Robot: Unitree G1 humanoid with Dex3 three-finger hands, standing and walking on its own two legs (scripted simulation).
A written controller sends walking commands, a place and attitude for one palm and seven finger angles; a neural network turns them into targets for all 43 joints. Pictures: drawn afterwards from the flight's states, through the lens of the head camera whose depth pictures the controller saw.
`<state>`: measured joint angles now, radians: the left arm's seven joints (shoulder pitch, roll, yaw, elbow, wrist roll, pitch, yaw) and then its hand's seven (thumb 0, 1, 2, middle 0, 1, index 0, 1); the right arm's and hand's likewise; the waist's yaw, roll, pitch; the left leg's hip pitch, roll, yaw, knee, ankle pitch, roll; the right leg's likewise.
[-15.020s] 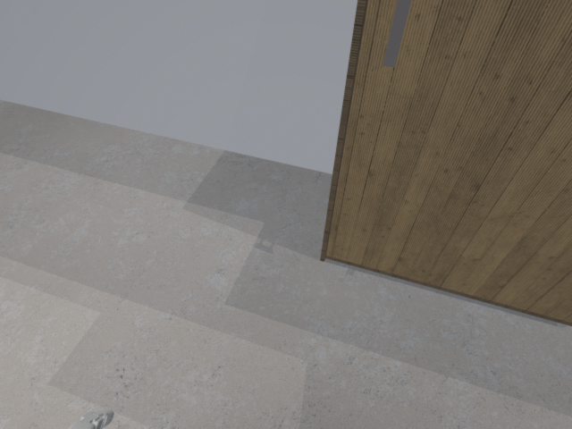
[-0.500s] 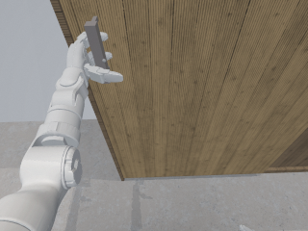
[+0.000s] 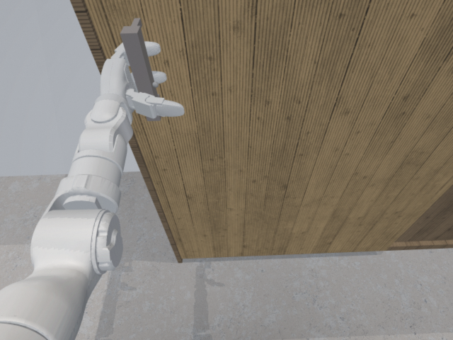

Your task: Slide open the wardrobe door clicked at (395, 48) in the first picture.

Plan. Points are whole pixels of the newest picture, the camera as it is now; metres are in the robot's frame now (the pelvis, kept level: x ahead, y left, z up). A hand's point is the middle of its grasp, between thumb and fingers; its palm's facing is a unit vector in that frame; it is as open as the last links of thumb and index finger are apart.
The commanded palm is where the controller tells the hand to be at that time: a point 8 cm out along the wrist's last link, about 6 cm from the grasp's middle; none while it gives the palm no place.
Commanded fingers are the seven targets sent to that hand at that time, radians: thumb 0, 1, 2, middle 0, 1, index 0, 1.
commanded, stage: grip the handle and tug to test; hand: left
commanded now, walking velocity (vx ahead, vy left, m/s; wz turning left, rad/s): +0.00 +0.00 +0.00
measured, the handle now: (146, 72) +0.53 +0.15 +0.21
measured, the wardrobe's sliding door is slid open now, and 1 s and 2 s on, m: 0.00 0.00 0.00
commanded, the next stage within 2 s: tug the door sideways, standing still in 1.42 s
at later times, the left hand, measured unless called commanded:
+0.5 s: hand (155, 84) +0.48 +0.12 +0.21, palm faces +0.03 -1.00 +0.00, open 8.5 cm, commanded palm +0.45 +0.17 +0.21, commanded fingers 0.00 0.71 0.82 -0.43 -1.37 -0.43 -1.37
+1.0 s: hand (153, 84) +0.48 +0.12 +0.22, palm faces +0.02 -1.00 +0.01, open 5.8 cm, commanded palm +0.45 +0.18 +0.21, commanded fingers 0.00 0.90 0.90 -0.45 -1.40 -0.45 -1.40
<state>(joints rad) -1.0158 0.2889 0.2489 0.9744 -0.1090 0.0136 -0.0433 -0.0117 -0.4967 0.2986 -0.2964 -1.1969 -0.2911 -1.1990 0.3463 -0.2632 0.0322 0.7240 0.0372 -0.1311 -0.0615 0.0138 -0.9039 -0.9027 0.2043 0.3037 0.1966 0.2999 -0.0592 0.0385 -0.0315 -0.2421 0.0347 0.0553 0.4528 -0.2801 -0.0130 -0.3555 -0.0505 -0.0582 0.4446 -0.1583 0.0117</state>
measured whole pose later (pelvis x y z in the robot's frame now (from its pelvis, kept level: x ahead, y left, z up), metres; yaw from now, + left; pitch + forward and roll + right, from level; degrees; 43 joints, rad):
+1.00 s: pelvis +0.00 +0.00 +0.00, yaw +0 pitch +4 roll +0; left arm -0.99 0.29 0.27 0.94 -0.11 0.05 -0.06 0.02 0.66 0.79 -0.41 -1.40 -0.41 -1.40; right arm 0.31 -0.26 0.04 0.70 0.04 -0.10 -0.07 0.01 -0.90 -0.90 0.20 0.30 0.20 0.30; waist -0.06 0.04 -0.04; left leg -0.22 0.04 0.06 0.45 -0.29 -0.01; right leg -0.33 -0.04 -0.05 0.44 -0.16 0.01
